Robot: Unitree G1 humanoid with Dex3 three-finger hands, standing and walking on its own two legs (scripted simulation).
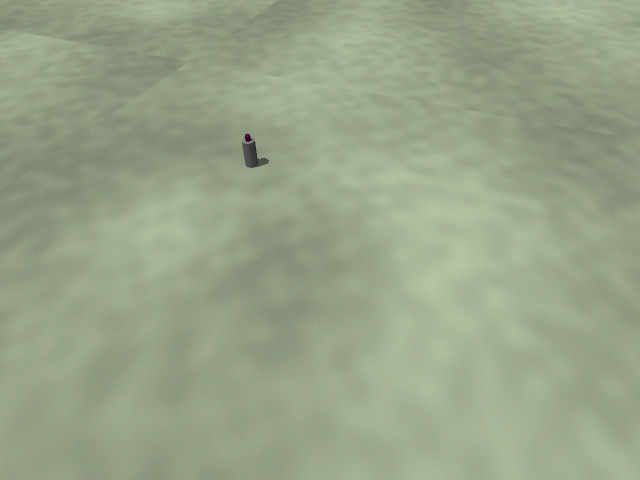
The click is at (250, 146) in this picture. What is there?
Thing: necked bottle
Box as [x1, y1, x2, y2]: [242, 134, 257, 167]
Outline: 246,134 242,139 245,163 247,166 253,167 257,164 254,139 250,137 248,134
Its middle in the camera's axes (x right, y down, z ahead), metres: -0.36 -0.47 +2.03
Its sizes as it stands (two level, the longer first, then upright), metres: 0.067 0.067 0.184
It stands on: the floor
